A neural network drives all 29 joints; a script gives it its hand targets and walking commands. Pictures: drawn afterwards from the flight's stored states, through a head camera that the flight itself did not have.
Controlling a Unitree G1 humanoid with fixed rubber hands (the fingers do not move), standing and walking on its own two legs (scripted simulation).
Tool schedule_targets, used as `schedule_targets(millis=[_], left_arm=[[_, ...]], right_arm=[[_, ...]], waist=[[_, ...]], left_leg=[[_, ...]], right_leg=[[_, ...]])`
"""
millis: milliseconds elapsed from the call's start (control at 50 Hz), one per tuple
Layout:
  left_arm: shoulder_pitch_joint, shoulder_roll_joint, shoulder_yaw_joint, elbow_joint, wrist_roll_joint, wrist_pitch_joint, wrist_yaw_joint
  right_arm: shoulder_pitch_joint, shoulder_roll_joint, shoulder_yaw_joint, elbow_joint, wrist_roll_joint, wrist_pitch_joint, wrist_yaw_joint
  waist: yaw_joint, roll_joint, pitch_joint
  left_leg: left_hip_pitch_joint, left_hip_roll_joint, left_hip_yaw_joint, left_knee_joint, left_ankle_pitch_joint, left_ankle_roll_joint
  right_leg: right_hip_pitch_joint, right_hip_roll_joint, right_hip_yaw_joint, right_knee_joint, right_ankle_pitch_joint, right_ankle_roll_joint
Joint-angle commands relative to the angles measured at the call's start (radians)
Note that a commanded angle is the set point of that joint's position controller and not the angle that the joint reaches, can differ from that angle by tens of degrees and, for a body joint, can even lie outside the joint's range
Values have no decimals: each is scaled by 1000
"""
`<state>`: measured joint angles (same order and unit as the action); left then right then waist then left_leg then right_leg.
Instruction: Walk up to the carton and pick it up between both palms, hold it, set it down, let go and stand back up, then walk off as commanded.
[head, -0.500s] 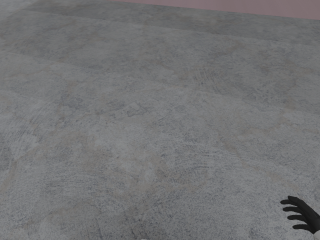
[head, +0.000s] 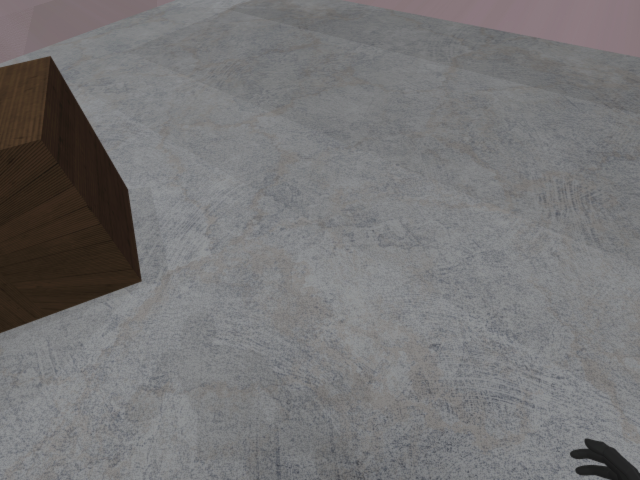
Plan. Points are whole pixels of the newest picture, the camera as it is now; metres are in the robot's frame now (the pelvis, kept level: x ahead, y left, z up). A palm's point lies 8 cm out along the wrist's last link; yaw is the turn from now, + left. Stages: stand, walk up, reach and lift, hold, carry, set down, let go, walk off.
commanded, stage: walk up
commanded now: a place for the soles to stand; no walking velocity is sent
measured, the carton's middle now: out of the picture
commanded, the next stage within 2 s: none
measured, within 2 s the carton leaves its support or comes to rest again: neither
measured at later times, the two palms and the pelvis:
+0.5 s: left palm out of the picture +0.02 +0.48 -0.06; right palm (442, 343) +0.32 -0.16 -0.06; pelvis +0.08 +0.12 +0.01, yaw +16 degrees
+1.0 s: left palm out of the picture +0.02 +0.65 -0.05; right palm (292, 274) +0.48 +0.06 -0.07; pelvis +0.17 +0.28 -0.01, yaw +27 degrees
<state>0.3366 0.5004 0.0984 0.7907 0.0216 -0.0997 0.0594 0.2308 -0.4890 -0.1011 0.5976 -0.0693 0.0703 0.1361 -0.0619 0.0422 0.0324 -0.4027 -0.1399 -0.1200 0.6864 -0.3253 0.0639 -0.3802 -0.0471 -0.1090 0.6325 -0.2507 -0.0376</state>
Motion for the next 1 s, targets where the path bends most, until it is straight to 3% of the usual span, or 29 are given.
schedule_targets(millis=[0,20,40,60,120,260,300,320,340,360,380,420,480,520,560,580,600,620,640,680,700,760,800,820,840,900,940,960,980], left_arm=[[53,362,100,-63,10,-27,28],[0,318,96,-74,11,-31,21],[39,319,104,-42,4,-23,16],[-26,300,112,-49,6,-23,17],[8,275,101,-14,13,-19,6],[32,318,88,-1,9,-8,-6],[41,350,87,4,3,-4,-4],[46,300,68,-2,-6,1,-11],[47,234,32,-12,-13,7,-13],[-7,188,13,-45,-27,7,-12],[-84,217,20,-68,-35,2,-14],[12,248,21,-10,-35,-5,-9],[84,248,13,28,-28,-18,-9],[78,219,16,21,-22,-20,-7],[165,208,26,47,-22,-28,-7],[231,226,32,70,-15,-31,-1],[350,278,59,75,2,-33,8],[304,367,70,20,10,-41,19],[180,414,79,-6,-1,-40,25],[102,323,70,-12,-9,-39,18],[59,309,64,-22,-6,-48,17],[60,274,56,5,1,-49,5],[11,311,77,-3,3,-48,3],[39,337,84,18,9,-49,-2],[-25,350,85,0,16,-49,-7],[-61,345,72,-1,12,-22,-12],[0,292,45,17,8,-7,-12],[20,219,11,2,-9,-1,-18],[-48,176,-4,-41,-24,5,-15]], right_arm=[[-70,-169,-49,-55,-18,-30,-6],[-102,-207,-72,-46,-18,-38,-3],[-69,-224,-76,-41,-9,-34,7],[-17,-214,-73,-6,4,-36,15],[-88,-141,-41,27,21,-41,34],[-187,-131,-44,59,55,-29,45],[-201,-150,-53,67,35,-33,34],[-113,-167,-63,101,36,-36,22],[-25,-218,-85,135,34,-40,7],[16,-321,-111,139,42,-38,-6],[28,-342,-112,139,45,-43,-12],[9,-273,-102,146,48,-46,-39],[-89,-204,-74,81,35,-47,-39],[-95,-187,-68,71,26,-43,-30],[-158,-196,-60,29,22,-38,-21],[-234,-170,-54,-22,35,-36,-23],[-217,-102,-29,-39,29,-45,-27],[-169,-68,-18,-39,27,-46,-33],[-155,-185,-55,-13,8,-36,-46],[-141,-225,-73,17,6,-45,-41],[-93,-221,-77,38,19,-45,-40],[-100,-161,-58,65,26,-48,-16],[-92,-143,-50,69,44,-48,2],[-165,-147,-54,66,49,-36,11],[-138,-135,-52,59,52,-33,22],[-94,-149,-68,105,36,-39,16],[2,-149,-68,149,39,-47,7],[62,-235,-92,154,13,-52,-11],[90,-373,-115,121,23,-64,-31]], waist=[[85,-106,57],[74,-42,42],[64,-41,-6],[43,-110,-16],[90,-168,9],[98,-239,-24],[79,-221,13],[24,-125,-33],[-10,-12,-38],[-79,295,-52],[-98,305,-61],[-29,168,-33],[15,131,-39],[10,217,-11],[83,126,-48],[154,0,-28],[225,-98,-62],[187,-224,-121],[138,-99,-44],[107,7,-22],[78,-29,17],[94,-186,97],[68,-183,22],[91,-214,20],[60,-257,19],[36,-191,13],[1,-101,-22],[-46,73,2],[-108,390,-26]], left_leg=[[-425,113,-63,305,-92,-54],[-381,149,-39,330,-41,-50],[-313,173,-62,346,11,-54],[-280,179,-21,361,60,-73],[-228,221,64,201,61,-79],[12,183,201,-11,-26,-51],[63,176,237,-89,-53,-38],[202,137,235,-164,-74,-16],[337,171,101,-267,-187,35],[429,409,-317,-442,-340,177],[393,450,-377,-454,-247,239],[407,376,-196,-308,41,208],[312,322,-127,-257,291,212],[201,297,-103,-262,238,213],[-4,273,-65,-169,44,184],[-205,235,-47,-73,-21,144],[-363,130,-2,160,-57,84],[-462,50,-4,457,-273,9],[-498,130,-112,538,-208,-12],[-453,208,-100,595,-120,-32],[-412,244,-102,548,-58,-39],[-306,218,18,339,26,-79],[-137,229,96,242,49,-88],[-89,235,131,205,4,-75],[-76,253,115,150,37,-61],[111,192,240,60,17,-47],[265,122,256,-52,-56,-23],[328,195,34,-221,-198,53],[373,430,-418,-477,-338,130]], right_leg=[[236,-525,621,-458,-503,-151],[213,-477,482,-431,-399,-182],[192,-420,378,-431,-388,-131],[204,-366,258,-414,-315,-127],[231,-319,52,-380,-72,-139],[145,-278,-31,-305,-133,-143],[176,-301,-53,-161,85,-128],[93,-272,-101,-39,76,-101],[-48,-180,-170,155,4,-44],[-341,-28,-179,379,-334,27],[-349,-79,-17,431,-377,14],[-344,-104,26,402,-305,14],[-174,-64,-10,252,-250,22],[-99,-47,-1,173,-223,17],[145,-26,-29,45,-77,-1],[355,7,-61,-39,-22,-25],[493,-122,168,-168,-176,-60],[476,-516,695,-410,-476,-155],[391,-562,822,-464,-534,-209],[311,-491,524,-366,-368,-262],[276,-420,402,-359,-337,-222],[174,-308,110,-300,143,-143],[74,-292,3,-288,42,-153],[51,-307,20,-316,-155,-170],[42,-314,23,-340,-262,-157],[-12,-290,-35,-233,-218,-136],[-41,-216,-126,61,-66,-98],[-160,-147,-143,342,56,-55],[-432,-13,-88,518,-388,4]])
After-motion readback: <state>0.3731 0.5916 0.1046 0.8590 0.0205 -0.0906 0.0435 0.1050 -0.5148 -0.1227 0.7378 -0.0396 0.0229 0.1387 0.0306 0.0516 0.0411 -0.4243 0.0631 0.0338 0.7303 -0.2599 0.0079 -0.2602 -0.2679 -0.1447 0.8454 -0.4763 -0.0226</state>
